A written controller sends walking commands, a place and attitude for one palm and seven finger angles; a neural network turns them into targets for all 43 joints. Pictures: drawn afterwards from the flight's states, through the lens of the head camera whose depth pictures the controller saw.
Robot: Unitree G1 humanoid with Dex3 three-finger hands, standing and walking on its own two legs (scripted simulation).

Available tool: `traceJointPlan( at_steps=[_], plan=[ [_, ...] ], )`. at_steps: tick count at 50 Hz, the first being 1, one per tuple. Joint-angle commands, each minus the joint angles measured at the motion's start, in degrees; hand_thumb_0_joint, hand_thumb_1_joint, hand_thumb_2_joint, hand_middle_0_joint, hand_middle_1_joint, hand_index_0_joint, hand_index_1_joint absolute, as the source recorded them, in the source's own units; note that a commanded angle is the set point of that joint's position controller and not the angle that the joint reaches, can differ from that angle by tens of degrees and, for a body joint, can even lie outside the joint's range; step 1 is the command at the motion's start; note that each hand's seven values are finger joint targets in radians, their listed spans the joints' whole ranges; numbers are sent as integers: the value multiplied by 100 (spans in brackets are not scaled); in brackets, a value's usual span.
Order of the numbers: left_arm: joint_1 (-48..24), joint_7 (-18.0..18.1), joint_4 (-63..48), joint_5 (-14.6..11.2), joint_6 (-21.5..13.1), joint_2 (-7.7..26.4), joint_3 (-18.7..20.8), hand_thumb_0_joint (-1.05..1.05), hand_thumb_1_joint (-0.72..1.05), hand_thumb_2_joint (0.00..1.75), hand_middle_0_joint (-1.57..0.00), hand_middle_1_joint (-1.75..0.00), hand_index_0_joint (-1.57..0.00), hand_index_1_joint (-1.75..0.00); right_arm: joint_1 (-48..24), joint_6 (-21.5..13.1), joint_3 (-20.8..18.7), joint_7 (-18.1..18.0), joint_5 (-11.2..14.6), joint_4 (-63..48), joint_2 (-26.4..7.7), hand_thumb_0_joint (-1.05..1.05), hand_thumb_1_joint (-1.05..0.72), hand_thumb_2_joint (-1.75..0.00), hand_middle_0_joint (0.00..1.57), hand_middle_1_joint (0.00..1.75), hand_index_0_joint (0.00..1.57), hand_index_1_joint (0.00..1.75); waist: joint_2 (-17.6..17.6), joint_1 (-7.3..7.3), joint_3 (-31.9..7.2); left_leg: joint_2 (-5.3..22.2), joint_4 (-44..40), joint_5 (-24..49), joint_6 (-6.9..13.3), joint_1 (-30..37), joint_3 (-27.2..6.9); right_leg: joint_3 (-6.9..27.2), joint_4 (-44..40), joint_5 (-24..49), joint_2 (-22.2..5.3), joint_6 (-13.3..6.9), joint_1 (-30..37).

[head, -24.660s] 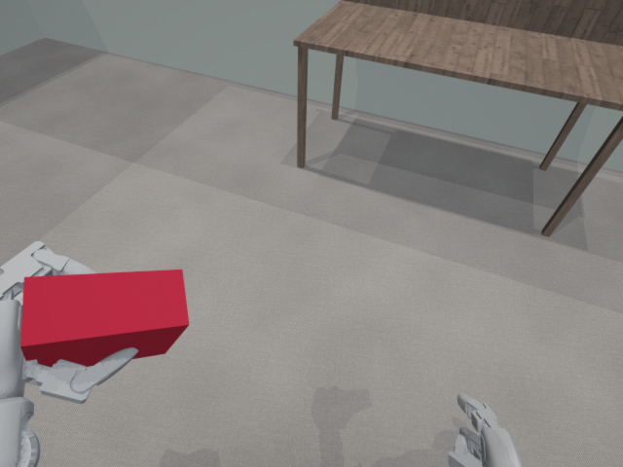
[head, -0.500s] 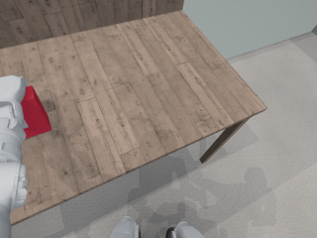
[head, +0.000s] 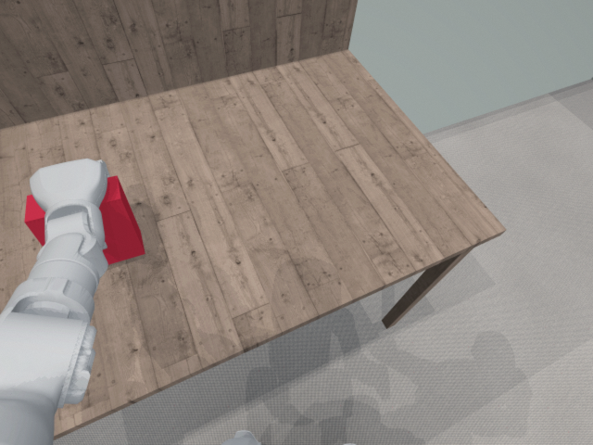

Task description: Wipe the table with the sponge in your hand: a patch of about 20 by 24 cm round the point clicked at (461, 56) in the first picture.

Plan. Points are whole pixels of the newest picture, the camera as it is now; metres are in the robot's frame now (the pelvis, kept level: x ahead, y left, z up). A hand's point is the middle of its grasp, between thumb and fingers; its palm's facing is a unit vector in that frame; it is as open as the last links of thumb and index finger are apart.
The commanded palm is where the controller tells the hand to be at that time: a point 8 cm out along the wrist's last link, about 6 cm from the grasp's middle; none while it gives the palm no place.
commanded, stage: slide across to the middle lane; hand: left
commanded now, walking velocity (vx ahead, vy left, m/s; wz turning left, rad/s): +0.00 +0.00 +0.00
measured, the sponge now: (96, 236) +0.42 +0.31 -0.04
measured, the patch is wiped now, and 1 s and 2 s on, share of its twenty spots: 0.50 0.60 0.70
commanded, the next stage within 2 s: wipe back along the middle lane in 0.08 s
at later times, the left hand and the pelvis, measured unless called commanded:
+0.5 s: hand (107, 223) +0.42 +0.28 +0.00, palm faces -0.13 -0.01 -0.99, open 9.9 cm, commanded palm +0.39 +0.26 +0.03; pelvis +0.01 -0.01 +0.01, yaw +0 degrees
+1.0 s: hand (114, 251) +0.38 +0.26 +0.00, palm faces -0.08 +0.01 -1.00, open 9.9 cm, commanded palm +0.34 +0.22 +0.02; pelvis +0.00 +0.00 +0.01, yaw +1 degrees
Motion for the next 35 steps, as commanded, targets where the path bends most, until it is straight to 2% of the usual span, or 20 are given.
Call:
traceJointPlan(
  at_steps=[1,2,3,4,6,7,8,9,12,16,17,19,21,22,24,26,27,31,32,35],
  plan=[
    [-1704,181,-767,70,-31,768,138,0,10,130,-120,-160,-120,-160,509,8,-324,-46,23,-311,-1076,0,-90,-90,20,30,20,30,164,-146,-1980,239,-422,2520,-220,2359,-365,-31,-318,1715,103,-334,418],
    [-1783,233,-860,53,-42,920,326,0,10,130,-120,-160,-120,-160,470,0,-334,-46,23,-281,-1092,0,-90,-90,20,30,20,30,274,-94,-2040,247,-416,2709,-246,2411,-380,-5,-272,1821,82,-350,463],
    [-1661,256,-881,57,-12,807,219,0,10,130,-120,-160,-120,-160,513,3,-338,-30,6,-327,-1087,0,-90,-90,20,30,20,30,267,-67,-2129,224,-402,2785,-230,2456,-362,-38,-272,1900,93,-345,537],
    [-1677,277,-892,71,12,614,79,0,10,130,-120,-160,-120,-160,465,1,-347,-14,12,-333,-1052,0,-90,-90,20,30,20,30,270,-127,-2103,223,-391,2754,-211,2448,-305,-20,-296,1974,80,-326,538],
    [-1708,339,-769,121,105,813,214,0,10,130,-120,-160,-120,-160,446,25,-331,-3,14,-300,-1086,0,-90,-90,20,30,20,30,121,-131,-2006,204,-416,2586,-183,2249,-273,27,-299,2080,58,-327,677],
    [-1835,365,-947,70,87,716,216,0,10,130,-120,-160,-120,-160,401,7,-350,-10,19,-290,-1077,0,-90,-90,20,30,20,30,234,-119,-2154,216,-413,2811,-213,2378,-312,37,-260,2150,47,-328,678],
    [-1832,357,-965,45,108,468,-14,0,10,130,-120,-160,-120,-160,451,-9,-367,5,3,-307,-1058,0,-90,-90,20,30,20,30,279,-160,-2196,203,-364,2814,-186,2464,-276,9,-283,2192,61,-316,665],
    [-1773,367,-899,62,131,534,62,0,10,130,-120,-160,-120,-160,447,-6,-374,18,8,-271,-1051,0,-90,-90,20,30,20,30,286,-153,-2202,211,-365,2784,-183,2465,-257,21,-299,2211,46,-313,680],
    [-1318,352,-799,-5,176,452,146,0,10,130,-120,-160,-120,-160,343,17,-372,18,38,-288,-1043,0,-90,-90,20,30,20,30,160,-47,-2165,174,-399,2782,-173,2333,-231,76,-306,2334,31,-323,894],
    [-1071,297,-708,39,275,193,-160,0,10,130,-120,-160,-120,-160,258,62,-326,21,68,-356,-1028,0,-90,-90,20,30,20,30,8,-68,-1835,129,-484,2340,-130,2080,-179,62,-364,2197,21,-323,931],
    [-1022,309,-669,0,278,318,43,0,10,130,-120,-160,-120,-160,229,61,-337,10,73,-321,-1048,0,-90,-90,20,30,20,30,-26,-16,-1822,128,-504,2312,-127,2032,-185,86,-360,2180,14,-336,974],
    [-965,297,-829,-14,261,243,-84,0,10,130,-120,-160,-120,-160,224,61,-339,12,72,-382,-1026,0,-90,-90,20,30,20,30,50,1,-1948,112,-481,2316,-110,2080,-134,86,-359,2291,-2,-328,1067],
    [-517,293,-681,1,299,228,-39,0,10,130,-120,-160,-120,-160,183,83,-331,9,83,-423,-1028,0,-90,-90,20,30,20,30,-152,53,-1869,86,-496,2244,-100,1928,-96,120,-375,2375,-11,-323,1206],
    [-465,296,-706,-49,279,384,168,0,10,130,-120,-160,-120,-160,150,89,-330,-2,84,-402,-1056,0,-90,-90,20,30,20,30,-172,106,-1873,92,-500,2263,-103,1880,-103,160,-360,2448,-17,-336,1266],
    [-364,285,-821,-69,285,140,-77,0,10,130,-120,-160,-120,-160,121,89,-321,5,102,-488,-1021,0,-90,-90,20,30,20,30,-145,97,-1796,77,-535,2161,-102,1857,-84,112,-364,2349,-21,-325,1236],
    [-72,308,-751,-84,329,167,-11,0,10,130,-120,-160,-120,-160,62,106,-314,7,112,-515,-1029,0,-90,-90,20,30,20,30,-337,141,-1691,70,-554,2067,-92,1760,-64,139,-386,2360,-25,-326,1308],
    [57,329,-802,-112,321,340,230,0,10,130,-120,-160,-120,-160,18,101,-329,5,112,-509,-1045,0,-90,-90,20,30,20,30,-235,239,-1771,74,-551,2190,-101,1800,-80,179,-364,2458,-34,-350,1376],
    [239,343,-992,-111,430,-273,-284,0,10,130,-120,-160,-120,-160,-100,111,-324,29,139,-618,-978,0,-90,-90,20,30,20,30,-204,170,-1516,105,-625,2052,-127,1940,-121,71,-410,2017,0,-352,1072],
    [329,363,-962,-165,449,-125,-59,0,10,130,-120,-160,-120,-160,-139,111,-328,28,141,-606,-991,0,-90,-90,20,30,20,30,-244,240,-1474,120,-650,2067,-131,1939,-141,76,-415,2003,1,-376,1101],
    [294,373,-1126,-163,546,-414,-370,0,10,130,-120,-160,-120,-160,-228,127,-308,12,152,-687,-960,0,-90,-90,20,30,20,30,-275,198,-1404,120,-704,1911,-147,1994,-172,20,-435,1741,4,-366,1003]
  ],
)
